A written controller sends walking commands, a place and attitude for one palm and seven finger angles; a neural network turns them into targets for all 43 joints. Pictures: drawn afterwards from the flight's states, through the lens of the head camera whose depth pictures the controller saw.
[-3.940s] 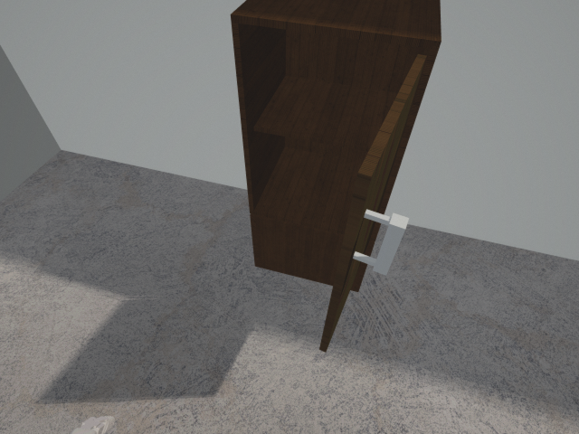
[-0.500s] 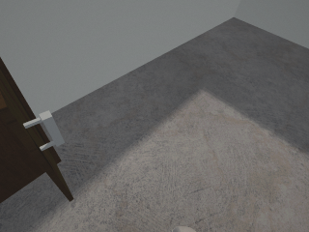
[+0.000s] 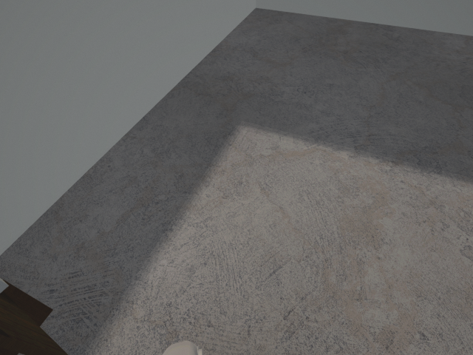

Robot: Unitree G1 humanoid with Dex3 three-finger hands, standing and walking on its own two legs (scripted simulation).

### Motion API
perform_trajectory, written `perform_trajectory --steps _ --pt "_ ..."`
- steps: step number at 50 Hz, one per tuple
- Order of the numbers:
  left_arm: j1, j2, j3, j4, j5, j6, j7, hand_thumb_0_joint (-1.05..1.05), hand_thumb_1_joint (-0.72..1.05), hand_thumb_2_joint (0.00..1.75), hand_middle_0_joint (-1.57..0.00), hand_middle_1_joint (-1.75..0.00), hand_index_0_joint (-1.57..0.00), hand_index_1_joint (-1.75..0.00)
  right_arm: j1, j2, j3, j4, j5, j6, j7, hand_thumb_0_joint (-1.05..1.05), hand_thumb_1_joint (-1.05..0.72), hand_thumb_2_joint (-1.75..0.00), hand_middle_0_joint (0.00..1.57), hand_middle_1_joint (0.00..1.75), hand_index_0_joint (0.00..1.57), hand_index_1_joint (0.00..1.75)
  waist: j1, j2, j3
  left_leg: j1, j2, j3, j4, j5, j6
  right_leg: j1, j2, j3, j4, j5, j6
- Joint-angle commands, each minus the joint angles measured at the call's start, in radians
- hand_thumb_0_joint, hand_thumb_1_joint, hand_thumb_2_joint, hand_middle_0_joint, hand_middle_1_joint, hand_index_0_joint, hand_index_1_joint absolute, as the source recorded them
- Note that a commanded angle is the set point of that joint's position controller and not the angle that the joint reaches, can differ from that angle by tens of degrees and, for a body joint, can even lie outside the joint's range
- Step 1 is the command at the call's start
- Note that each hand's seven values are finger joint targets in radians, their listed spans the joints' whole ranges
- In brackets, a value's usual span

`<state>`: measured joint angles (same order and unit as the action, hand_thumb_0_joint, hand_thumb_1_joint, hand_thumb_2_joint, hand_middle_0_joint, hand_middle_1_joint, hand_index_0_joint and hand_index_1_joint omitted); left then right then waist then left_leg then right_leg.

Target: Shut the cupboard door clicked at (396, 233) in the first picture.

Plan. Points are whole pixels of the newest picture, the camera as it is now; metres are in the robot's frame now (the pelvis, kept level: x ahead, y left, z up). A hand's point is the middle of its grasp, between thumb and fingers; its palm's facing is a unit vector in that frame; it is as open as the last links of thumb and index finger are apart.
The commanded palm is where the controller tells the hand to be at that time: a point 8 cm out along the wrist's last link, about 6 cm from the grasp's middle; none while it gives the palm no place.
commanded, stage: walk around to get in front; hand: left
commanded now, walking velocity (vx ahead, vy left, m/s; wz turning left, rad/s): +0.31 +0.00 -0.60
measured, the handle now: out of the picture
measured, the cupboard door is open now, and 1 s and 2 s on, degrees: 81 81 81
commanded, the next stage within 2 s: none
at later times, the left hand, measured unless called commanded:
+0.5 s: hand (122, 325) +0.21 +0.26 -0.18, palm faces -0.19 -0.97 -0.16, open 7.4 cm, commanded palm none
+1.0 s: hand (238, 202) +0.53 +0.02 -0.18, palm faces -0.51 -0.85 -0.15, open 7.4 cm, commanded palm none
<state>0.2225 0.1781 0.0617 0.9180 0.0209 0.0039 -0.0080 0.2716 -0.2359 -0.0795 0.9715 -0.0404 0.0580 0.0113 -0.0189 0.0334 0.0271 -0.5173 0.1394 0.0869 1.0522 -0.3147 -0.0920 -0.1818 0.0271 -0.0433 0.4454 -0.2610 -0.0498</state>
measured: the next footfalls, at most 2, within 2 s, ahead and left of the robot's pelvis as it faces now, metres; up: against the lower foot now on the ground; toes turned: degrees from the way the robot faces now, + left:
left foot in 0.30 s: +0.21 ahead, +0.14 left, +0.00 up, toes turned -5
right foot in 0.88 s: +0.38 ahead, -0.15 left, +0.00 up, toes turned -35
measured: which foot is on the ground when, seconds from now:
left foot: up 0.00-0.28, down 0.30-0.88, up 0.90-1.00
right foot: down 0.00-0.32, up 0.34-0.86, down 0.88-1.00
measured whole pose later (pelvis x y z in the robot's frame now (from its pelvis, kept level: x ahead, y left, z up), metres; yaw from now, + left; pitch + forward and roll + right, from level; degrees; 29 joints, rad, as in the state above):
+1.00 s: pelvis +0.34 -0.06 -0.02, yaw -29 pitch -1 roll +0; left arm 0.10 0.17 0.05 0.98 0.02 -0.06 -0.01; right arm 0.45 -0.10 -0.04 1.13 -0.02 -0.01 -0.01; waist -0.06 -0.02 0.08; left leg -0.35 0.15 0.10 1.28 -0.41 -0.03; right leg -0.33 0.04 -0.16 0.58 -0.25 -0.10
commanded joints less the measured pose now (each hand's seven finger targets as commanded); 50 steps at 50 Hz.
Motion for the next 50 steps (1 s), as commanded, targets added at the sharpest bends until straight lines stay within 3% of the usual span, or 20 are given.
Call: perform_trajectory --steps 1,7,11,12,14,15,16,17,20,23,30,37,39,41,42,43,44,45,48,50 --pt "0.089 0.190 0.047 -0.022 -0.003 -0.041 0.006 0.00 0.90 0.90 -0.20 -0.30 -0.20 -0.30 -0.091 -0.074 -0.013 -0.119 0.004 -0.054 0.000 0.00 -0.90 -0.90 0.20 0.30 0.20 0.30 0.047 -0.135 0.030 -0.165 0.009 -0.032 -0.034 0.056 -0.014 0.091 -0.247 0.315 -0.246 -0.041 -0.113" --pt "0.145 0.194 0.046 0.000 0.002 -0.052 0.006 0.00 0.90 0.90 -0.20 -0.30 -0.20 -0.30 -0.191 -0.066 -0.007 -0.179 0.009 -0.076 0.007 0.00 -0.90 -0.90 0.20 0.30 0.20 0.30 0.074 -0.147 0.058 -0.147 -0.019 -0.045 -0.184 0.056 -0.002 0.088 -0.242 0.394 -0.247 -0.074 -0.134" --pt "0.126 0.215 0.054 -0.002 0.006 -0.047 0.008 0.00 0.90 0.90 -0.20 -0.30 -0.20 -0.30 -0.189 -0.057 0.000 -0.199 0.019 -0.097 0.004 0.00 -0.90 -0.90 0.20 0.30 0.20 0.30 0.063 -0.172 0.050 0.032 -0.060 -0.035 -0.367 0.015 0.023 0.022 -0.234 0.409 -0.184 -0.011 -0.129" --pt "0.119 0.212 0.055 -0.002 0.006 -0.046 0.008 0.00 0.90 0.90 -0.20 -0.30 -0.20 -0.30 -0.166 -0.059 0.001 -0.193 0.021 -0.103 0.000 0.00 -0.90 -0.90 0.20 0.30 0.20 0.30 0.049 -0.175 0.043 0.118 -0.075 -0.024 -0.435 0.021 0.028 -0.015 -0.218 0.406 -0.150 0.018 -0.117" --pt "0.071 0.186 0.058 -0.013 -0.001 -0.043 0.003 0.00 0.90 0.90 -0.20 -0.30 -0.20 -0.30 0.032 -0.107 -0.007 -0.127 0.021 -0.117 -0.023 0.00 -0.90 -0.90 0.20 0.30 0.20 0.30 -0.042 -0.059 -0.028 0.469 -0.080 -0.025 -0.617 0.063 0.040 -0.175 -0.119 0.334 0.062 0.053 -0.061" --pt "0.079 0.121 0.051 -0.029 -0.011 -0.038 -0.009 0.00 0.90 0.90 -0.20 -0.30 -0.20 -0.30 0.177 -0.210 -0.029 -0.086 0.010 -0.125 -0.038 0.00 -0.90 -0.90 0.20 0.30 0.20 0.30 -0.100 0.189 -0.128 0.669 0.135 -0.270 -0.710 -0.140 0.086 -0.327 0.004 0.215 0.345 -0.085 -0.012" --pt "0.101 0.086 0.041 -0.053 -0.013 -0.040 -0.021 0.00 0.90 0.90 -0.20 -0.30 -0.20 -0.30 0.245 -0.282 -0.033 -0.081 0.006 -0.117 -0.039 0.00 -0.90 -0.90 0.20 0.30 0.20 0.30 -0.096 0.346 -0.137 0.697 0.359 -0.553 -0.850 -0.331 0.163 -0.495 0.064 0.072 0.614 -0.316 0.037" --pt "0.076 0.124 0.048 -0.034 0.000 -0.034 -0.019 0.00 0.90 0.90 -0.20 -0.30 -0.20 -0.30 0.173 -0.232 -0.022 -0.083 0.011 -0.111 -0.041 0.00 -0.90 -0.90 0.20 0.30 0.20 0.30 -0.083 0.290 -0.086 0.550 0.373 -0.592 -0.918 -0.487 0.159 -0.495 -0.003 0.115 0.744 -0.265 0.031" --pt "0.055 0.099 0.052 0.002 0.014 -0.017 -0.045 0.00 0.90 0.90 -0.20 -0.30 -0.20 -0.30 0.026 -0.099 0.015 -0.099 0.014 -0.128 -0.042 0.00 -0.90 -0.90 0.20 0.30 0.20 0.30 0.005 0.094 0.085 0.323 0.240 -0.284 -0.916 -0.232 0.111 -0.469 -0.096 0.076 0.802 -0.037 0.048" --pt "0.119 0.059 0.051 0.034 0.012 0.004 -0.043 0.00 0.90 0.90 -0.20 -0.30 -0.20 -0.30 0.047 -0.058 0.021 -0.068 0.023 -0.145 -0.050 0.00 -0.90 -0.90 0.20 0.30 0.20 0.30 0.036 0.120 0.037 0.356 0.175 -0.080 -0.877 0.039 0.078 -0.449 -0.096 0.064 0.803 0.076 0.067" --pt "-0.055 0.033 0.037 -0.010 0.017 0.013 -0.045 0.00 0.90 0.90 -0.20 -0.30 -0.20 -0.30 0.189 -0.032 0.024 0.025 0.021 -0.156 -0.050 0.00 -0.90 -0.90 0.20 0.30 0.20 0.30 0.001 0.066 0.085 0.500 0.197 0.030 -0.860 0.332 0.147 -0.608 -0.132 0.016 0.657 0.144 0.090" --pt "-0.275 0.005 0.007 -0.048 0.011 -0.009 -0.047 0.00 0.90 0.90 -0.20 -0.30 -0.20 -0.30 0.308 -0.038 0.031 0.107 0.004 -0.142 -0.045 0.00 -0.90 -0.90 0.20 0.30 0.20 0.30 -0.058 0.095 0.129 0.587 0.201 0.134 -0.809 0.588 0.188 -0.498 -0.088 -0.101 0.300 0.086 0.036" --pt "-0.257 0.014 0.007 -0.038 0.011 -0.017 -0.041 0.00 0.90 0.90 -0.20 -0.30 -0.20 -0.30 0.319 -0.043 0.030 0.118 0.004 -0.136 -0.043 0.00 -0.90 -0.90 0.20 0.30 0.20 0.30 -0.039 0.101 0.107 0.587 0.207 0.169 -0.727 0.832 0.182 -0.393 -0.042 -0.135 0.246 0.036 0.003" --pt "-0.105 0.040 0.015 0.006 0.012 -0.031 -0.031 0.00 0.90 0.90 -0.20 -0.30 -0.20 -0.30 0.282 -0.079 0.025 0.115 0.010 -0.133 -0.043 0.00 -0.90 -0.90 0.20 0.30 0.20 0.30 0.037 0.117 -0.002 0.607 0.205 0.195 -0.545 1.060 0.161 -0.191 0.011 -0.163 0.175 0.007 -0.033" --pt "0.042 0.072 0.024 0.053 0.017 -0.043 -0.026 0.00 0.90 0.90 -0.20 -0.30 -0.20 -0.30 0.248 -0.093 0.021 0.108 0.016 -0.132 -0.041 0.00 -0.90 -0.90 0.20 0.30 0.20 0.30 0.110 0.117 -0.088 0.557 0.174 0.223 -0.359 1.023 0.130 0.013 0.027 -0.172 0.086 0.080 -0.046" --pt "0.183 0.159 0.043 0.096 0.021 -0.055 -0.013 0.00 0.90 0.90 -0.20 -0.30 -0.20 -0.30 0.246 -0.064 0.024 0.093 0.029 -0.132 -0.027 0.00 -0.90 -0.90 0.20 0.30 0.20 0.30 0.168 0.014 -0.188 0.300 0.145 0.215 -0.120 0.746 0.101 0.330 -0.094 -0.031 0.080 0.157 -0.088" --pt "0.285 0.257 0.068 0.124 0.010 -0.062 0.003 0.00 0.90 0.90 -0.20 -0.30 -0.20 -0.30 0.260 0.014 0.034 0.060 0.042 -0.137 -0.031 0.00 -0.90 -0.90 0.20 0.30 0.20 0.30 0.175 -0.174 -0.293 -0.038 -0.026 0.183 0.216 -0.187 0.045 0.578 -0.415 0.437 0.026 0.287 -0.226" --pt "0.267 0.304 0.074 0.118 -0.015 -0.054 0.008 0.00 0.90 0.90 -0.20 -0.30 -0.20 -0.30 0.207 -0.002 0.031 0.040 0.042 -0.137 -0.035 0.00 -0.90 -0.90 0.20 0.30 0.20 0.30 0.163 -0.172 -0.311 -0.116 -0.033 0.028 0.371 -0.263 0.065 0.529 -0.493 0.558 -0.094 0.302 -0.273" --pt "0.056 0.148 0.035 0.077 -0.014 -0.061 0.018 0.00 0.90 0.90 -0.20 -0.30 -0.20 -0.30 0.123 0.021 0.020 0.051 0.018 -0.118 -0.035 0.00 -0.90 -0.90 0.20 0.30 0.20 0.30 0.055 0.008 -0.018 -0.099 0.065 -0.059 0.291 -0.036 0.068 0.092 -0.364 0.310 -0.173 0.230 -0.180" --pt "0.036 0.103 0.018 0.085 -0.003 -0.078 0.020 0.00 0.90 0.90 -0.20 -0.30 -0.20 -0.30 0.188 0.060 0.026 0.076 0.009 -0.095 -0.030 0.00 -0.90 -0.90 0.20 0.30 0.20 0.30 -0.003 -0.030 -0.003 -0.029 0.066 -0.033 0.187 -0.005 0.057 -0.032 -0.300 0.182 -0.203 0.297 -0.144"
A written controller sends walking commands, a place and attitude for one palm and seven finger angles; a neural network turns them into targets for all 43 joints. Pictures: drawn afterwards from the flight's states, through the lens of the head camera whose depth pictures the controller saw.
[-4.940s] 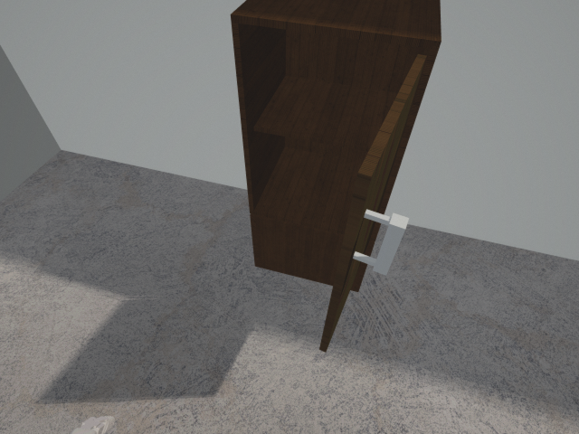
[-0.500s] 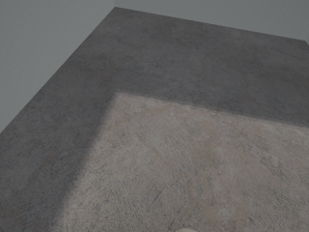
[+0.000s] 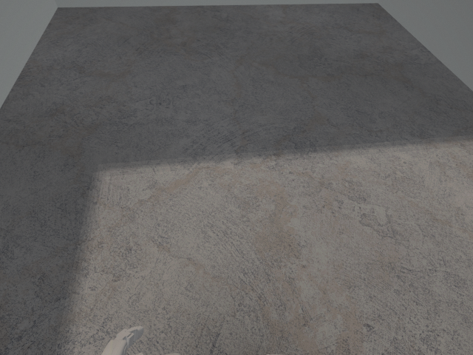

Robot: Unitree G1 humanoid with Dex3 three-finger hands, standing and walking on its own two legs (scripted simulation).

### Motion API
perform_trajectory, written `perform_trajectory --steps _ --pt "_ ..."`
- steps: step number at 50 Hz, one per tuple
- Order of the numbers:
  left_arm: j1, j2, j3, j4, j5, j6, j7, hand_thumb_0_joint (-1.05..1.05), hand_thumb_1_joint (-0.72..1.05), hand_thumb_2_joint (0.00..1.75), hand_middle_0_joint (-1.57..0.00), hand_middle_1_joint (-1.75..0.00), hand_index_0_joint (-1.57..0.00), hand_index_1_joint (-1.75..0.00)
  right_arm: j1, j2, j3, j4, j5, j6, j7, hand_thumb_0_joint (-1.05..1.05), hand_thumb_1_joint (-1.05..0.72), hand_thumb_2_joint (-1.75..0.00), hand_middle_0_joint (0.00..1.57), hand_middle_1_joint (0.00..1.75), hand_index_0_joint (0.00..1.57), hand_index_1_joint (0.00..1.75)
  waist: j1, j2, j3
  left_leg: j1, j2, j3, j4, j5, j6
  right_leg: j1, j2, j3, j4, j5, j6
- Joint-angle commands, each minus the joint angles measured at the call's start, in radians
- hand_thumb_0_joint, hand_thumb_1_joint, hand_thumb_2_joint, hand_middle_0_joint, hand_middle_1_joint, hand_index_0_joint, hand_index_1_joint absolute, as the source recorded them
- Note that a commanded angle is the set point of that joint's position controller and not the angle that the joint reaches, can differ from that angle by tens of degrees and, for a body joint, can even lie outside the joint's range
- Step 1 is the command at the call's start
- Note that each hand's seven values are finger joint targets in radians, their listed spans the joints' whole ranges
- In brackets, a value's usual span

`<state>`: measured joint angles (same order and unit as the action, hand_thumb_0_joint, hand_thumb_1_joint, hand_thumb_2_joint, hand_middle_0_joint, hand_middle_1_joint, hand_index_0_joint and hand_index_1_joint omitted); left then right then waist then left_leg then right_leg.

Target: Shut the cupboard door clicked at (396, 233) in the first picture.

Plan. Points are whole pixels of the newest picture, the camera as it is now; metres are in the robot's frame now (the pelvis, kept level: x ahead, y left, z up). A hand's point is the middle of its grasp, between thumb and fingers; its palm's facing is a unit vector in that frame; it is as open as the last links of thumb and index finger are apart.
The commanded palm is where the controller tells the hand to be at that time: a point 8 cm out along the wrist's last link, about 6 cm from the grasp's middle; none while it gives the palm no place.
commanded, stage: walk around to get in front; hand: left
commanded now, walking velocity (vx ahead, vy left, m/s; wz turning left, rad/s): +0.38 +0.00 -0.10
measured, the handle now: out of the picture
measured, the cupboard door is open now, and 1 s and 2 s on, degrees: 81 81 81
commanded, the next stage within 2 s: walk to a spot facing it in 1.52 s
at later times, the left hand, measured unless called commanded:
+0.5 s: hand (115, 339) +0.18 +0.24 -0.18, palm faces +0.02 -0.99 -0.12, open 7.4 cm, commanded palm none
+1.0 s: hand (183, 172) +0.59 +0.14 -0.16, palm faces -0.17 -0.97 -0.19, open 7.4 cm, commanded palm none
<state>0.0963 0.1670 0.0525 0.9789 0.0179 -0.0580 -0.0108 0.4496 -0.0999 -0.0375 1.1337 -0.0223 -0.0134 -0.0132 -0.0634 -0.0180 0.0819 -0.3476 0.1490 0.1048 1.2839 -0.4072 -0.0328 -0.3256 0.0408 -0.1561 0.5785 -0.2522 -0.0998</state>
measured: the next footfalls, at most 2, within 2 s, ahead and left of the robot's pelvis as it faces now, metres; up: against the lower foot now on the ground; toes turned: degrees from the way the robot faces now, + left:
left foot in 0.36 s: +0.32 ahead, +0.15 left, +0.00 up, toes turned +7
right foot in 0.92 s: +0.53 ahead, -0.11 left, +0.00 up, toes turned -19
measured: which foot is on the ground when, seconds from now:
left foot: up 0.00-0.34, down 0.36-0.94, up 0.96-1.00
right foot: down 0.00-0.38, up 0.40-0.90, down 0.92-1.00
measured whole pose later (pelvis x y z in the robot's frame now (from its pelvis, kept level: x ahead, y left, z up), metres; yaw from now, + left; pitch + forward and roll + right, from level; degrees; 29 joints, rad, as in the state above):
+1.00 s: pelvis +0.44 -0.01 +0.00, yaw -9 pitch -1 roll +0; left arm 0.10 0.16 0.07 1.01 0.03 -0.08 -0.01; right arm 0.48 -0.09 -0.04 1.19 -0.02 -0.02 0.00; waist -0.05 0.02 0.07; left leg -0.20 0.13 0.14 1.04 -0.49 -0.02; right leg -0.37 -0.04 -0.18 0.62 -0.23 -0.08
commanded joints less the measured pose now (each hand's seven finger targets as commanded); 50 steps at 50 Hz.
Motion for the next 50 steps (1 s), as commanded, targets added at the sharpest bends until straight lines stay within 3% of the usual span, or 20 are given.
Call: perform_trajectory --steps 1,4,7,13,15,17,18,19,20,23,26,34,40,42,44,45,46,47,48,50 --pt "0.164 0.100 0.024 0.029 0.002 -0.019 0.022 0.00 0.90 0.90 -0.20 -0.30 -0.20 -0.30 0.026 -0.067 -0.015 -0.083 -0.009 -0.017 -0.004 0.00 -0.90 -0.90 0.20 0.30 0.20 0.30 0.027 -0.006 -0.061 -0.182 0.052 -0.040 -0.089 0.101 -0.010 0.082 -0.287 0.261 -0.343 0.284 -0.088" --pt "0.181 0.081 0.028 0.025 0.004 -0.028 0.022 0.00 0.90 0.90 -0.20 -0.30 -0.20 -0.30 -0.020 -0.060 -0.019 -0.114 -0.011 -0.013 0.008 0.00 -0.90 -0.90 0.20 0.30 0.20 0.30 0.022 -0.066 -0.053 -0.209 0.047 -0.030 -0.209 0.180 -0.022 0.065 -0.249 0.224 -0.363 0.236 -0.091" --pt "0.224 0.086 0.022 0.045 0.004 -0.033 0.019 0.00 0.90 0.90 -0.20 -0.30 -0.20 -0.30 -0.162 -0.087 -0.021 -0.159 -0.012 -0.022 0.023 0.00 -0.90 -0.90 0.20 0.30 0.20 0.30 0.052 -0.105 -0.004 -0.270 0.043 -0.027 -0.344 0.234 -0.026 0.119 -0.250 0.242 -0.373 0.215 -0.091" --pt "0.308 0.133 0.021 0.082 0.008 -0.032 0.026 0.00 0.90 0.90 -0.20 -0.30 -0.20 -0.30 -0.346 -0.118 -0.015 -0.225 -0.005 -0.042 0.043 0.00 -0.90 -0.90 0.20 0.30 0.20 0.30 0.097 -0.053 0.022 -0.200 -0.004 0.003 -0.593 0.230 0.008 0.245 -0.282 0.267 -0.319 0.350 -0.067" --pt "0.313 0.152 0.024 0.088 0.005 -0.029 0.026 0.00 0.90 0.90 -0.20 -0.30 -0.20 -0.30 -0.327 -0.135 -0.017 -0.219 -0.005 -0.049 0.039 0.00 -0.90 -0.90 0.20 0.30 0.20 0.30 0.078 -0.051 0.013 -0.108 -0.048 0.043 -0.657 0.197 0.024 0.266 -0.274 0.249 -0.250 0.469 -0.057" --pt "0.289 0.153 0.025 0.086 -0.001 -0.026 0.024 0.00 0.90 0.90 -0.20 -0.30 -0.20 -0.30 -0.126 -0.181 -0.030 -0.153 -0.011 -0.058 0.020 0.00 -0.90 -0.90 0.20 0.30 0.20 0.30 -0.024 0.001 -0.072 0.204 -0.095 0.062 -0.763 0.242 0.049 0.173 -0.215 0.185 0.016 0.580 -0.016" --pt "0.297 0.110 0.025 0.073 -0.006 -0.023 0.017 0.00 0.90 0.90 -0.20 -0.30 -0.20 -0.30 0.035 -0.272 -0.054 -0.111 -0.023 -0.064 0.009 0.00 -0.90 -0.90 0.20 0.30 0.20 0.30 -0.078 0.162 -0.172 0.425 0.057 -0.143 -0.829 0.212 0.098 0.024 -0.127 0.126 0.283 0.373 0.031" --pt "0.345 0.061 0.016 0.054 -0.016 -0.023 0.005 0.00 0.90 0.90 -0.20 -0.30 -0.20 -0.30 0.115 -0.373 -0.071 -0.091 -0.025 -0.060 0.005 0.00 -0.90 -0.90 0.20 0.30 0.20 0.30 -0.066 0.401 -0.240 0.578 0.324 -0.493 -0.964 0.199 0.195 -0.216 -0.008 0.067 0.599 -0.251 0.065" --pt "0.296 0.098 0.019 0.053 -0.007 -0.014 0.016 0.00 0.90 0.90 -0.20 -0.30 -0.20 -0.30 0.077 -0.338 -0.061 -0.089 -0.008 -0.052 -0.006 0.00 -0.90 -0.90 0.20 0.30 0.20 0.30 -0.064 0.328 -0.231 0.493 0.351 -0.554 -1.050 0.019 0.190 -0.259 -0.038 0.174 0.728 -0.284 0.057" --pt "0.224 0.057 0.023 0.067 0.007 0.002 -0.008 0.00 0.90 0.90 -0.20 -0.30 -0.20 -0.30 -0.117 -0.190 -0.027 -0.137 -0.004 -0.065 -0.009 0.00 -0.90 -0.90 0.20 0.30 0.20 0.30 0.025 0.084 0.001 0.160 0.247 -0.311 -1.107 -0.021 0.135 -0.270 -0.154 0.178 0.714 -0.069 0.071" --pt "0.306 0.005 0.025 0.089 0.015 0.038 -0.006 0.00 0.90 0.90 -0.20 -0.30 -0.20 -0.30 -0.139 -0.159 -0.021 -0.127 0.001 -0.076 -0.013 0.00 -0.90 -0.90 0.20 0.30 0.20 0.30 0.080 0.130 -0.003 0.071 0.174 -0.135 -1.135 0.053 0.111 -0.219 -0.159 0.157 0.659 0.014 0.097" --pt "0.121 0.005 0.033 0.015 0.016 0.050 -0.018 0.00 0.90 0.90 -0.20 -0.30 -0.20 -0.30 -0.014 -0.148 -0.030 -0.071 0.003 -0.084 -0.015 0.00 -0.90 -0.90 0.20 0.30 0.20 0.30 0.049 0.116 0.026 0.253 0.168 -0.029 -1.151 0.252 0.160 -0.359 -0.191 0.100 0.366 0.138 0.137" --pt "-0.045 -0.001 0.022 -0.031 0.013 0.033 -0.021 0.00 0.90 0.90 -0.20 -0.30 -0.20 -0.30 0.084 -0.149 -0.025 -0.020 -0.011 -0.070 -0.012 0.00 -0.90 -0.90 0.20 0.30 0.20 0.30 0.000 0.144 0.060 0.322 0.187 0.018 -1.082 0.425 0.163 -0.280 -0.145 0.036 0.114 0.081 0.104" --pt "-0.042 0.007 0.021 -0.033 0.014 0.023 -0.020 0.00 0.90 0.90 -0.20 -0.30 -0.20 -0.30 0.089 -0.155 -0.025 -0.012 -0.014 -0.065 -0.011 0.00 -0.90 -0.90 0.20 0.30 0.20 0.30 0.008 0.149 0.044 0.337 0.183 0.034 -1.027 0.510 0.153 -0.202 -0.109 0.007 0.052 0.043 0.085" --pt "0.104 0.033 0.027 0.013 0.016 0.008 -0.016 0.00 0.90 0.90 -0.20 -0.30 -0.20 -0.30 0.075 -0.162 -0.026 -0.007 -0.008 -0.060 -0.011 0.00 -0.90 -0.90 0.20 0.30 0.20 0.30 0.082 0.108 -0.051 0.344 0.148 0.081 -0.821 0.746 0.121 0.022 -0.044 -0.046 -0.060 0.061 0.059" --pt "0.247 0.076 0.039 0.063 0.020 -0.004 -0.010 0.00 0.90 0.90 -0.20 -0.30 -0.20 -0.30 0.064 -0.159 -0.026 -0.009 0.000 -0.063 -0.007 0.00 -0.90 -0.90 0.20 0.30 0.20 0.30 0.148 0.076 -0.139 0.234 0.116 0.112 -0.640 0.738 0.086 0.269 -0.061 -0.013 -0.087 0.113 0.036" --pt "0.407 0.173 0.065 0.107 0.023 -0.017 0.004 0.00 0.90 0.90 -0.20 -0.30 -0.20 -0.30 0.061 -0.124 -0.021 -0.030 0.014 -0.068 0.004 0.00 -0.90 -0.90 0.20 0.30 0.20 0.30 0.210 -0.082 -0.265 -0.007 0.044 0.154 -0.365 0.474 0.045 0.546 -0.279 0.230 -0.117 0.091 -0.034" --pt "0.498 0.270 0.082 0.130 0.006 -0.017 0.012 0.00 0.90 0.90 -0.20 -0.30 -0.20 -0.30 0.041 -0.083 -0.011 -0.074 0.016 -0.072 0.002 0.00 -0.90 -0.90 0.20 0.30 0.20 0.30 0.205 -0.229 -0.318 -0.265 -0.091 0.098 -0.069 -0.160 0.012 0.695 -0.504 0.593 -0.210 0.238 -0.146" --pt "0.447 0.255 0.084 0.123 -0.006 -0.012 0.020 0.00 0.90 0.90 -0.20 -0.30 -0.20 -0.30 -0.024 -0.118 -0.021 -0.082 0.018 -0.062 -0.002 0.00 -0.90 -0.90 0.20 0.30 0.20 0.30 0.202 -0.169 -0.301 -0.299 -0.048 -0.040 0.064 -0.135 0.032 0.599 -0.525 0.611 -0.272 0.183 -0.151" --pt "0.291 0.144 0.049 0.083 -0.003 -0.013 0.025 0.00 0.90 0.90 -0.20 -0.30 -0.20 -0.30 -0.110 -0.093 -0.027 -0.092 0.005 -0.057 -0.002 0.00 -0.90 -0.90 0.20 0.30 0.20 0.30 0.145 -0.027 -0.105 -0.332 0.028 -0.085 0.055 0.040 0.031 0.342 -0.447 0.413 -0.308 0.164 -0.095"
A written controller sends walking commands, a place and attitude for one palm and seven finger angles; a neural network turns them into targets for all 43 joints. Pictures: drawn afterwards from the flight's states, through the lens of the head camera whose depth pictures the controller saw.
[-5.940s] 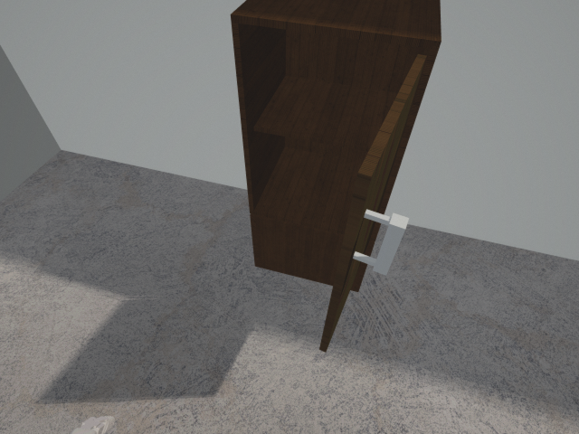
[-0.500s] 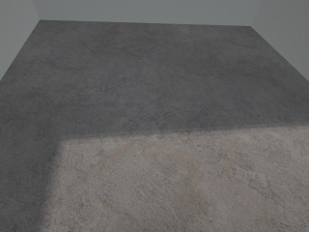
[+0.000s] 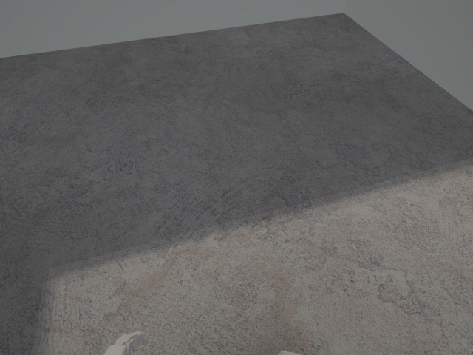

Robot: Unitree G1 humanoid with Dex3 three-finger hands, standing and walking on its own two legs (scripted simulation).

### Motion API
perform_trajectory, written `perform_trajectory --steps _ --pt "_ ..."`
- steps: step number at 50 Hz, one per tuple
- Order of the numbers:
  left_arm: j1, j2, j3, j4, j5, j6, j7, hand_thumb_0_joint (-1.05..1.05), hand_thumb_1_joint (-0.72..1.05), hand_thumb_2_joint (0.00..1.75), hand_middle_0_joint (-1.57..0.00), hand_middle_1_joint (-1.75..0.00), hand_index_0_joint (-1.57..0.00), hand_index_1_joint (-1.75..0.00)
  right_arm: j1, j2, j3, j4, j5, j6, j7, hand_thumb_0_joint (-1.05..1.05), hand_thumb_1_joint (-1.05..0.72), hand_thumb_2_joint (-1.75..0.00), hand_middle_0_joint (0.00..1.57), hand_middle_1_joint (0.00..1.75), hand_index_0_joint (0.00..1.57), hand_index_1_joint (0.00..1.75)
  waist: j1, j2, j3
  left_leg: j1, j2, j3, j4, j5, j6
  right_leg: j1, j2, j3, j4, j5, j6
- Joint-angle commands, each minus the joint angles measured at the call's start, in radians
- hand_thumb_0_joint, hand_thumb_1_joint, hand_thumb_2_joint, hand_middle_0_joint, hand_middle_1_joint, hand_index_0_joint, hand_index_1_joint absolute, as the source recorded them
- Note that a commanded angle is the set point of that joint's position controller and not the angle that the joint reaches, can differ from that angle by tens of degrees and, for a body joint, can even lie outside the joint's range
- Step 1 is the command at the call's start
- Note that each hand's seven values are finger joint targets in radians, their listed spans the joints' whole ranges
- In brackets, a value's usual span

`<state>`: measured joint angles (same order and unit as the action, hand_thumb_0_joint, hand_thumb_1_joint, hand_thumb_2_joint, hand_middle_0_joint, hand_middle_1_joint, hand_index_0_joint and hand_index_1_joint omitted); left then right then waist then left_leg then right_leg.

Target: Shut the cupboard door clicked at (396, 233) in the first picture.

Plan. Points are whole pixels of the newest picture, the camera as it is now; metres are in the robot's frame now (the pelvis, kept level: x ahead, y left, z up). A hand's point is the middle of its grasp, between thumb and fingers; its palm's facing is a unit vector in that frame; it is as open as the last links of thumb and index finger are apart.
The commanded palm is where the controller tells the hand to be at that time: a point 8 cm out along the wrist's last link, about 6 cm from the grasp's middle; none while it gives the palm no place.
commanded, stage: walk around to get in front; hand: left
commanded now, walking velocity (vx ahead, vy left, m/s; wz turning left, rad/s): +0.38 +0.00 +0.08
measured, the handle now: out of the picture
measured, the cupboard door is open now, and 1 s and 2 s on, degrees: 81 81 81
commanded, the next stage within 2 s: walk to a spot facing it in 0.52 s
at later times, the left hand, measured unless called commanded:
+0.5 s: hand out of the picture +0.13 +0.22 -0.18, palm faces +0.13 -0.98 -0.12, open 7.4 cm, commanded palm none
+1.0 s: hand (159, 217) +0.44 +0.20 -0.14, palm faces +0.15 -0.97 -0.19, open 7.3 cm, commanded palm none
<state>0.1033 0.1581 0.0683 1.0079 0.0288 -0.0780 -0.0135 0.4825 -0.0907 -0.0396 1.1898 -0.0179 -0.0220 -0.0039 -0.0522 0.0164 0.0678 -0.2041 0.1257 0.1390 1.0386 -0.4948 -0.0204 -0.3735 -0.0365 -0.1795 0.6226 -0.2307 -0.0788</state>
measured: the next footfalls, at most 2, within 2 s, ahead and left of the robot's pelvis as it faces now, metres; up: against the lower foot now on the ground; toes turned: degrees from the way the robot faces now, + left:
left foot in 0.42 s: +0.32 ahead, +0.16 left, +0.00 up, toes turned +13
right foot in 0.86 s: +0.44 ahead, -0.08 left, +0.00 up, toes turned -6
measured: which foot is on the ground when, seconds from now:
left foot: up 0.00-0.40, down 0.42-0.88, up 0.90-1.00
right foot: down 0.00-0.42, up 0.44-0.84, down 0.86-1.00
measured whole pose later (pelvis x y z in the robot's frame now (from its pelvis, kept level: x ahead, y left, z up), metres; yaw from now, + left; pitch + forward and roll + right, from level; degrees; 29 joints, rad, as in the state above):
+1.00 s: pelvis +0.35 +0.03 +0.01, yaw +8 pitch -1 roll +1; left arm 0.12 0.11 0.05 0.97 0.02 -0.04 0.03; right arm 0.34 -0.12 -0.07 1.09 -0.02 0.05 0.00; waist -0.04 0.03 0.06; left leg -0.42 0.06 0.08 1.08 -0.50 -0.05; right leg -0.30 -0.12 -0.22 0.55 -0.23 -0.02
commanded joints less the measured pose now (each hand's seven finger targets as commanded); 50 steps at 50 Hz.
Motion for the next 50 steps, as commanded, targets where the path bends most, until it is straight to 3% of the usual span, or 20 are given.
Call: perform_trajectory --steps 1,5,11,16,19,20,21,22,24,26,29,36,39,41,42,43,44,45,48,50 --pt "0.253 0.107 0.018 0.050 -0.009 0.000 0.029 0.00 0.90 0.90 -0.20 -0.30 -0.20 -0.30 -0.130 -0.080 -0.022 -0.143 -0.006 -0.038 -0.009 0.00 -0.90 -0.90 0.20 0.30 0.20 0.30 0.100 -0.057 -0.043 -0.429 0.064 -0.113 0.250 0.162 0.014 0.279 -0.334 0.359 -0.378 0.166 -0.091" --pt "0.224 0.051 0.009 0.037 0.002 -0.015 0.033 0.00 0.90 0.90 -0.20 -0.30 -0.20 -0.30 -0.063 -0.042 -0.025 -0.132 -0.015 -0.002 0.003 0.00 -0.90 -0.90 0.20 0.30 0.20 0.30 0.027 -0.117 -0.005 -0.368 0.062 -0.078 0.092 0.245 -0.012 0.128 -0.254 0.178 -0.431 0.153 -0.067" --pt "0.237 0.107 0.001 0.048 -0.005 -0.022 0.027 0.00 0.90 0.90 -0.20 -0.30 -0.20 -0.30 -0.261 -0.086 -0.025 -0.223 -0.011 -0.006 0.036 0.00 -0.90 -0.90 0.20 0.30 0.20 0.30 0.044 -0.132 0.066 -0.363 0.061 -0.051 -0.218 0.380 -0.018 0.136 -0.241 0.136 -0.476 0.044 -0.062" --pt "0.296 0.147 0.008 0.079 -0.002 -0.013 0.028 0.00 0.90 0.90 -0.20 -0.30 -0.20 -0.30 -0.363 -0.121 -0.020 -0.267 -0.008 -0.025 0.042 0.00 -0.90 -0.90 0.20 0.30 0.20 0.30 0.077 -0.088 0.073 -0.312 0.020 -0.009 -0.369 0.314 0.012 0.287 -0.272 0.147 -0.407 0.180 -0.055" --pt "0.287 0.153 0.011 0.082 -0.007 -0.005 0.027 0.00 0.90 0.90 -0.20 -0.30 -0.20 -0.30 -0.142 -0.180 -0.037 -0.202 -0.017 -0.041 0.023 0.00 -0.90 -0.90 0.20 0.30 0.20 0.30 -0.030 0.011 -0.040 0.050 -0.056 0.034 -0.515 0.306 0.042 0.227 -0.207 0.057 -0.053 0.407 -0.012" --pt "0.313 0.108 0.009 0.066 -0.015 -0.001 0.019 0.00 0.90 0.90 -0.20 -0.30 -0.20 -0.30 0.016 -0.281 -0.061 -0.164 -0.031 -0.049 0.009 0.00 -0.90 -0.90 0.20 0.30 0.20 0.30 -0.081 0.189 -0.162 0.289 0.109 -0.204 -0.599 0.272 0.099 0.062 -0.100 0.002 0.241 0.228 0.044" --pt "0.314 0.066 -0.003 0.032 -0.024 0.000 0.008 0.00 0.90 0.90 -0.20 -0.30 -0.20 -0.30 0.102 -0.387 -0.079 -0.143 -0.023 -0.043 -0.001 0.00 -0.90 -0.90 0.20 0.30 0.20 0.30 -0.086 0.395 -0.208 0.412 0.328 -0.538 -0.741 0.285 0.179 -0.174 0.026 0.017 0.535 -0.315 0.074" --pt "0.266 0.091 0.000 0.020 -0.017 0.008 0.015 0.00 0.90 0.90 -0.20 -0.30 -0.20 -0.30 0.050 -0.356 -0.068 -0.142 -0.012 -0.037 -0.011 0.00 -0.90 -0.90 0.20 0.30 0.20 0.30 -0.075 0.296 -0.205 0.355 0.356 -0.552 -0.793 0.144 0.180 -0.227 -0.005 0.139 0.656 -0.322 0.055" --pt "0.193 0.074 0.005 0.030 -0.008 0.017 0.002 0.00 0.90 0.90 -0.20 -0.30 -0.20 -0.30 -0.112 -0.256 -0.046 -0.196 -0.009 -0.042 -0.015 0.00 -0.90 -0.90 0.20 0.30 0.20 0.30 -0.025 0.125 -0.041 0.114 0.301 -0.401 -0.840 0.051 0.142 -0.262 -0.088 0.171 0.687 -0.146 0.059" --pt "0.256 0.032 0.006 0.057 0.001 0.039 -0.002 0.00 0.90 0.90 -0.20 -0.30 -0.20 -0.30 -0.174 -0.193 -0.028 -0.196 -0.010 -0.055 -0.020 0.00 -0.90 -0.90 0.20 0.30 0.20 0.30 0.039 0.097 0.000 -0.017 0.246 -0.251 -0.870 0.121 0.107 -0.188 -0.101 0.171 0.636 -0.070 0.072" --pt "0.305 0.009 0.012 0.066 0.004 0.068 0.001 0.00 0.90 0.90 -0.20 -0.30 -0.20 -0.30 -0.175 -0.159 -0.031 -0.184 -0.006 -0.063 -0.024 0.00 -0.90 -0.90 0.20 0.30 0.20 0.30 0.070 0.089 -0.011 -0.051 0.211 -0.126 -0.888 0.190 0.108 -0.177 -0.099 0.168 0.580 0.005 0.086" --pt "0.158 -0.004 -0.006 -0.002 -0.003 0.061 0.012 0.00 0.90 0.90 -0.20 -0.30 -0.20 -0.30 -0.113 -0.162 -0.020 -0.134 -0.002 -0.054 -0.021 0.00 -0.90 -0.90 0.20 0.30 0.20 0.30 0.048 0.090 0.000 0.013 0.163 -0.065 -0.791 0.646 0.177 -0.085 -0.088 0.086 0.134 0.044 0.131" --pt "0.138 0.013 -0.009 -0.009 -0.003 0.050 0.021 0.00 0.90 0.90 -0.20 -0.30 -0.20 -0.30 -0.099 -0.173 -0.027 -0.119 -0.002 -0.032 -0.022 0.00 -0.90 -0.90 0.20 0.30 0.20 0.30 0.044 0.120 -0.040 0.018 0.142 -0.101 -0.677 0.703 0.155 0.037 -0.036 0.044 -0.001 0.050 0.133" --pt "0.193 0.051 0.004 0.001 -0.007 0.045 0.026 0.00 0.90 0.90 -0.20 -0.30 -0.20 -0.30 -0.124 -0.175 -0.033 -0.130 0.001 -0.015 -0.019 0.00 -0.90 -0.90 0.20 0.30 0.20 0.30 0.084 0.096 -0.058 -0.037 0.109 -0.113 -0.584 0.571 0.106 0.169 -0.041 0.038 -0.134 0.137 0.136" --pt "0.239 0.101 0.014 0.013 -0.006 0.035 0.032 0.00 0.90 0.90 -0.20 -0.30 -0.20 -0.30 -0.122 -0.148 -0.032 -0.140 0.006 -0.011 -0.015 0.00 -0.90 -0.90 0.20 0.30 0.20 0.30 0.103 0.009 -0.095 -0.120 0.050 -0.081 -0.489 0.430 0.060 0.304 -0.119 0.107 -0.176 0.285 0.122" --pt "0.289 0.187 0.030 0.019 0.003 0.027 0.042 0.00 0.90 0.90 -0.20 -0.30 -0.20 -0.30 -0.100 -0.093 -0.027 -0.161 0.010 -0.007 -0.007 0.00 -0.90 -0.90 0.20 0.30 0.20 0.30 0.115 -0.202 -0.137 -0.299 -0.063 0.009 -0.291 0.139 0.006 0.454 -0.335 0.287 -0.198 0.525 0.054" --pt "0.332 0.236 0.038 0.012 -0.006 0.031 0.044 0.00 0.90 0.90 -0.20 -0.30 -0.20 -0.30 -0.099 -0.080 -0.025 -0.184 0.009 0.008 -0.014 0.00 -0.90 -0.90 0.20 0.30 0.20 0.30 0.127 -0.280 -0.188 -0.319 -0.085 -0.045 -0.073 -0.161 -0.013 0.435 -0.491 0.372 -0.264 0.623 -0.047" --pt "0.277 0.224 0.043 -0.004 -0.008 0.029 0.049 0.00 0.90 0.90 -0.20 -0.30 -0.20 -0.30 -0.111 -0.106 -0.030 -0.187 0.006 0.022 -0.017 0.00 -0.90 -0.90 0.20 0.30 0.20 0.30 0.119 -0.319 -0.200 -0.343 -0.051 -0.112 0.048 -0.153 -0.020 0.382 -0.488 0.389 -0.297 0.543 -0.079" --pt "0.143 0.140 0.026 -0.049 -0.005 0.047 0.059 0.00 0.90 0.90 -0.20 -0.30 -0.20 -0.30 -0.171 -0.102 -0.041 -0.191 0.003 0.042 -0.001 0.00 -0.90 -0.90 0.20 0.30 0.20 0.30 0.072 -0.132 -0.103 -0.351 -0.013 -0.108 0.150 0.010 -0.030 0.232 -0.390 0.193 -0.304 0.336 -0.041" --pt "0.106 0.133 0.024 -0.067 0.003 0.049 0.060 0.00 0.90 0.90 -0.20 -0.30 -0.20 -0.30 -0.156 -0.092 -0.042 -0.199 -0.002 0.057 0.008 0.00 -0.90 -0.90 0.20 0.30 0.20 0.30 0.045 -0.167 -0.082 -0.316 -0.019 -0.084 0.078 0.046 -0.040 0.171 -0.363 0.106 -0.317 0.267 -0.018"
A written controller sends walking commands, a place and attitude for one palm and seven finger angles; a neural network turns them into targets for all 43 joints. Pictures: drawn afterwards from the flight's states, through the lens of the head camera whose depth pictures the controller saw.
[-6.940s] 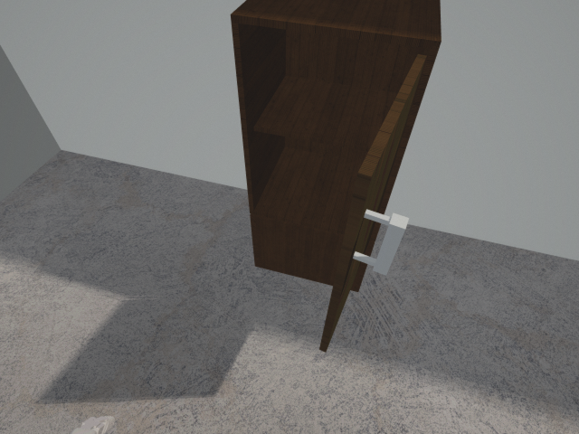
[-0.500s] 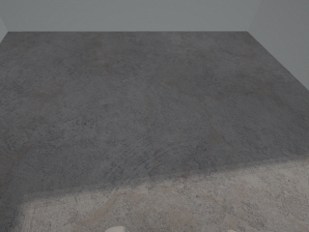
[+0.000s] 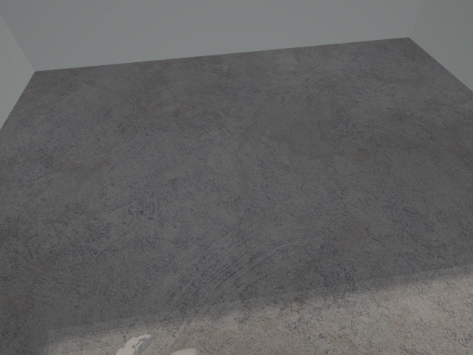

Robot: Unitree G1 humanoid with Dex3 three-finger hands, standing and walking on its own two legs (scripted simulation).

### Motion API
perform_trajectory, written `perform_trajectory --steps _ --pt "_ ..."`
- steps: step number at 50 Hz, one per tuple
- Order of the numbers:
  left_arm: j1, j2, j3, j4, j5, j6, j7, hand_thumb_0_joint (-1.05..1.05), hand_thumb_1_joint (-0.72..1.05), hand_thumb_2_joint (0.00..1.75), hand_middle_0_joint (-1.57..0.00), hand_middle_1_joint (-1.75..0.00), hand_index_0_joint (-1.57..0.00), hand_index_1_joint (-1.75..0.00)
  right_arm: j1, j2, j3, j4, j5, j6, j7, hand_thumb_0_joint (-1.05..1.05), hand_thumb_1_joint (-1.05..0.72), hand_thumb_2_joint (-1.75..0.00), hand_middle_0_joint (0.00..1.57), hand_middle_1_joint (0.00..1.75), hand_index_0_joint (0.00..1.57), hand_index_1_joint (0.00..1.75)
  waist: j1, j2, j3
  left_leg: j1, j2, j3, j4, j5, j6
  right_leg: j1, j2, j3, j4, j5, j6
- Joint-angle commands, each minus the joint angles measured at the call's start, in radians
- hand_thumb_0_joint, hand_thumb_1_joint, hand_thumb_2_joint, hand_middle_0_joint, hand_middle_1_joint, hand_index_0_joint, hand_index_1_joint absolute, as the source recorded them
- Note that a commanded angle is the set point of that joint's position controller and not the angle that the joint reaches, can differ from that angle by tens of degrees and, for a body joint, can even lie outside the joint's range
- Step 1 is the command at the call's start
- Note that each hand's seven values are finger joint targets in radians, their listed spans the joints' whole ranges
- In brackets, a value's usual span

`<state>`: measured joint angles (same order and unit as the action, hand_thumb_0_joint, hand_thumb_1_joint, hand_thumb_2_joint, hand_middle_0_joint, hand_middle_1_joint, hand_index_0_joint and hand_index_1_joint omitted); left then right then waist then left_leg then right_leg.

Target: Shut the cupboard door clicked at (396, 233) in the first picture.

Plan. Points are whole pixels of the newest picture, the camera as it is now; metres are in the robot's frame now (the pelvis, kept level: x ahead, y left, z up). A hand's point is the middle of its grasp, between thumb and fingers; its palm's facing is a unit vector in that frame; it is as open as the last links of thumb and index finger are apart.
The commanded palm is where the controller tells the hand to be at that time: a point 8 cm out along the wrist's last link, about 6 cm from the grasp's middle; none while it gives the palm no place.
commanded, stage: walk to a spot facing it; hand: left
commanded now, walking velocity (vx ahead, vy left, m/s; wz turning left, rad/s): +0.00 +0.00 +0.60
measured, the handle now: out of the picture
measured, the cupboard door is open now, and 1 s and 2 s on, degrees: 81 81 81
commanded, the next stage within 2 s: none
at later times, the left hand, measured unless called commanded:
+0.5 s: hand out of the picture +0.04 +0.27 -0.16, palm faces +0.31 -0.91 -0.28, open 7.4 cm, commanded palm none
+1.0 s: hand out of the picture -0.03 +0.17 -0.15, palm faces +0.58 -0.77 -0.27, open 7.4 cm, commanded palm none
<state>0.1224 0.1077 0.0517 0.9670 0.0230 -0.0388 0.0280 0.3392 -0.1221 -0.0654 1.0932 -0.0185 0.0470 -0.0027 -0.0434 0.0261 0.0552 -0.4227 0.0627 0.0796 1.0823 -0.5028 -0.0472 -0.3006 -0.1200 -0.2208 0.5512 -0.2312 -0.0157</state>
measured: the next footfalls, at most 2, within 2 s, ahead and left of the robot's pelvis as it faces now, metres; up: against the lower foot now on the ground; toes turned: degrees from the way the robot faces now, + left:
left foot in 0.24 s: +0.08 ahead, +0.15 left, +0.00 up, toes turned +16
right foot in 0.66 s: +0.11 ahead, -0.09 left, +0.00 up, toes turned +21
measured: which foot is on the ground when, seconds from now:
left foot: up 0.00-0.22, down 0.24-0.68, up 0.70-1.00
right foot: down 0.00-0.22, up 0.24-0.64, down 0.66-1.00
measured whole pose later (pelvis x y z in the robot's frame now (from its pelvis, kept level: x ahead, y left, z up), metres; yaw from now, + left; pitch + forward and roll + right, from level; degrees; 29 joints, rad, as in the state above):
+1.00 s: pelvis +0.03 -0.02 +0.01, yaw +36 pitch +0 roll +3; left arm 0.24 0.18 0.03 0.89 0.03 0.01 0.02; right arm 0.13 -0.26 -0.09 0.93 -0.02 0.10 0.03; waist 0.00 0.00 0.10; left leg -0.44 0.04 0.03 0.96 -0.43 -0.09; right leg -0.20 -0.13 -0.23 0.52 -0.32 -0.02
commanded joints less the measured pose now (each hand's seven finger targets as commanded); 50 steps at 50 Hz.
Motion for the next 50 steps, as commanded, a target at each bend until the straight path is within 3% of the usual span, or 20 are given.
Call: perform_trajectory --steps 1,7,9,10,11,12,13,16,18,26,29,31,32,33,34,35,37,38,43,50 --pt "0.078 0.184 0.045 -0.037 0.011 0.013 0.018 0.00 0.90 0.90 -0.20 -0.30 -0.20 -0.30 -0.013 -0.059 -0.017 -0.109 -0.004 -0.007 0.010 0.00 -0.90 -0.90 0.20 0.30 0.20 0.30 0.033 -0.181 -0.067 -0.083 0.042 -0.011 -0.010 0.067 -0.016 0.085 -0.274 0.116 -0.248 0.238 -0.080" --pt "0.051 0.254 0.065 -0.072 0.014 0.036 0.010 0.00 0.90 0.90 -0.20 -0.30 -0.20 -0.30 -0.097 -0.103 -0.022 -0.196 -0.001 -0.012 0.023 0.00 -0.90 -0.90 0.20 0.30 0.20 0.30 0.044 -0.235 -0.044 0.009 0.022 0.053 -0.289 0.097 -0.007 0.060 -0.292 0.056 -0.162 0.172 -0.073" --pt "0.037 0.265 0.068 -0.084 0.006 0.046 0.004 0.00 0.90 0.90 -0.20 -0.30 -0.20 -0.30 -0.057 -0.139 -0.029 -0.206 -0.003 -0.017 0.023 0.00 -0.90 -0.90 0.20 0.30 0.20 0.30 0.012 -0.165 -0.077 0.122 -0.002 0.074 -0.443 0.226 -0.002 0.037 -0.267 0.013 -0.048 0.124 -0.034" --pt "0.037 0.253 0.067 -0.097 -0.002 0.055 -0.001 0.00 0.90 0.90 -0.20 -0.30 -0.20 -0.30 -0.010 -0.186 -0.039 -0.200 -0.005 -0.023 0.025 0.00 -0.90 -0.90 0.20 0.30 0.20 0.30 -0.018 -0.055 -0.099 0.233 0.005 0.041 -0.561 0.321 0.007 -0.034 -0.235 -0.007 0.084 0.049 0.003" --pt "0.044 0.195 0.060 -0.133 -0.010 0.063 -0.010 0.00 0.90 0.90 -0.20 -0.30 -0.20 -0.30 0.032 -0.292 -0.062 -0.210 -0.010 -0.033 0.020 0.00 -0.90 -0.90 0.20 0.30 0.20 0.30 -0.038 0.259 -0.097 0.296 0.198 -0.291 -0.701 0.506 0.098 -0.219 -0.098 -0.035 0.326 -0.226 0.081" --pt "-0.015 0.163 0.044 -0.188 -0.007 0.064 -0.012 0.00 0.90 0.90 -0.20 -0.30 -0.20 -0.30 0.059 -0.372 -0.075 -0.214 -0.012 -0.035 0.011 0.00 -0.90 -0.90 0.20 0.30 0.20 0.30 -0.065 0.362 -0.085 0.283 0.375 -0.533 -0.786 0.677 0.220 -0.334 -0.004 0.054 0.536 -0.473 0.112" --pt "-0.029 0.181 0.041 -0.190 0.003 0.072 -0.007 0.00 0.90 0.90 -0.20 -0.30 -0.20 -0.30 0.043 -0.372 -0.071 -0.207 -0.008 -0.038 0.000 0.00 -0.90 -0.90 0.20 0.30 0.20 0.30 -0.051 0.276 -0.127 0.284 0.379 -0.546 -0.779 0.554 0.240 -0.356 -0.014 0.166 0.644 -0.403 0.100" --pt "0.027 0.203 0.057 -0.137 0.002 0.065 -0.022 0.00 0.90 0.90 -0.20 -0.30 -0.20 -0.30 -0.145 -0.292 -0.040 -0.268 -0.007 -0.046 -0.012 0.00 -0.90 -0.90 0.20 0.30 0.20 0.30 0.024 0.167 -0.098 0.210 0.203 -0.341 -0.755 0.455 0.179 -0.328 -0.014 0.206 0.688 -0.157 0.106" --pt "0.062 0.212 0.055 -0.120 -0.001 0.067 -0.025 0.00 0.90 0.90 -0.20 -0.30 -0.20 -0.30 -0.162 -0.286 -0.036 -0.276 -0.002 -0.051 -0.012 0.00 -0.90 -0.90 0.20 0.30 0.20 0.30 0.033 0.139 -0.119 0.215 0.168 -0.285 -0.752 0.509 0.176 -0.274 -0.001 0.204 0.638 -0.122 0.110" --pt "0.021 0.201 0.039 -0.166 -0.014 0.066 -0.010 0.00 0.90 0.90 -0.20 -0.30 -0.20 -0.30 -0.110 -0.314 -0.055 -0.259 -0.006 -0.032 -0.008 0.00 -0.90 -0.90 0.20 0.30 0.20 0.30 -0.008 0.101 -0.150 0.311 0.179 -0.416 -0.713 0.589 0.234 -0.209 0.060 0.214 0.357 -0.227 0.109" --pt "0.063 0.192 0.033 -0.167 -0.020 0.057 -0.006 0.00 0.90 0.90 -0.20 -0.30 -0.20 -0.30 -0.142 -0.314 -0.060 -0.269 -0.007 -0.022 -0.004 0.00 -0.90 -0.90 0.20 0.30 0.20 0.30 0.011 0.139 -0.152 0.234 0.150 -0.443 -0.676 0.658 0.222 -0.073 0.094 0.202 0.181 -0.217 0.096" --pt "0.141 0.206 0.038 -0.152 -0.022 0.050 -0.002 0.00 0.90 0.90 -0.20 -0.30 -0.20 -0.30 -0.183 -0.306 -0.062 -0.279 -0.002 -0.016 0.000 0.00 -0.90 -0.90 0.20 0.30 0.20 0.30 0.051 0.120 -0.163 0.143 0.098 -0.431 -0.635 0.595 0.178 0.081 0.109 0.182 -0.008 -0.080 0.085" --pt "0.191 0.234 0.047 -0.143 -0.018 0.043 0.002 0.00 0.90 0.90 -0.20 -0.30 -0.20 -0.30 -0.202 -0.282 -0.061 -0.290 0.005 -0.014 0.004 0.00 -0.90 -0.90 0.20 0.30 0.20 0.30 0.080 0.061 -0.164 0.037 0.046 -0.395 -0.576 0.460 0.128 0.207 0.066 0.207 -0.158 -0.004 0.071" --pt "0.211 0.327 0.064 -0.151 0.001 0.033 0.010 0.00 0.90 0.90 -0.20 -0.30 -0.20 -0.30 -0.191 -0.212 -0.053 -0.309 0.015 -0.012 0.012 0.00 -0.90 -0.90 0.20 0.30 0.20 0.30 0.092 -0.199 -0.149 -0.173 -0.084 -0.257 -0.370 0.190 0.044 0.327 -0.175 0.460 -0.309 -0.050 -0.010" --pt "0.168 0.380 0.064 -0.171 0.004 0.038 0.009 0.00 0.90 0.90 -0.20 -0.30 -0.20 -0.30 -0.198 -0.204 -0.051 -0.331 0.004 -0.015 0.013 0.00 -0.90 -0.90 0.20 0.30 0.20 0.30 0.083 -0.325 -0.112 -0.223 -0.144 -0.135 -0.141 -0.069 0.000 0.225 -0.381 0.599 -0.324 0.045 -0.118" --pt "0.129 0.334 0.064 -0.177 -0.003 0.028 0.015 0.00 0.90 0.90 -0.20 -0.30 -0.20 -0.30 -0.209 -0.243 -0.059 -0.308 -0.009 -0.004 0.012 0.00 -0.90 -0.90 0.20 0.30 0.20 0.30 0.072 -0.309 -0.076 -0.202 -0.086 -0.192 0.007 -0.058 0.009 0.127 -0.363 0.580 -0.314 0.112 -0.135" --pt "0.035 0.272 0.040 -0.189 -0.004 0.027 0.010 0.00 0.90 0.90 -0.20 -0.30 -0.20 -0.30 -0.182 -0.218 -0.059 -0.263 -0.007 0.011 0.024 0.00 -0.90 -0.90 0.20 0.30 0.20 0.30 0.013 -0.158 -0.009 -0.194 -0.056 -0.157 0.163 0.080 -0.011 0.080 -0.241 0.375 -0.252 0.203 -0.111" --pt "0.023 0.250 0.035 -0.192 -0.002 0.025 0.011 0.00 0.90 0.90 -0.20 -0.30 -0.20 -0.30 -0.159 -0.204 -0.055 -0.252 -0.005 0.011 0.029 0.00 -0.90 -0.90 0.20 0.30 0.20 0.30 -0.001 -0.147 -0.015 -0.192 -0.049 -0.136 0.166 0.114 -0.020 0.099 -0.209 0.302 -0.222 0.294 -0.094" --pt "0.145 0.266 0.038 -0.148 0.002 0.023 0.012 0.00 0.90 0.90 -0.20 -0.30 -0.20 -0.30 -0.238 -0.192 -0.041 -0.260 -0.002 0.017 0.033 0.00 -0.90 -0.90 0.20 0.30 0.20 0.30 0.065 -0.188 -0.042 -0.180 -0.034 -0.069 0.049 0.110 -0.047 0.230 -0.214 0.203 -0.191 0.433 -0.097" --pt "0.181 0.319 0.054 -0.116 0.008 0.036 0.005 0.00 0.90 0.90 -0.20 -0.30 -0.20 -0.30 -0.300 -0.181 -0.016 -0.281 0.007 0.003 0.032 0.00 -0.90 -0.90 0.20 0.30 0.20 0.30 0.100 -0.234 -0.088 -0.042 -0.037 0.013 -0.266 0.060 -0.026 0.280 -0.257 0.134 -0.127 0.527 -0.109"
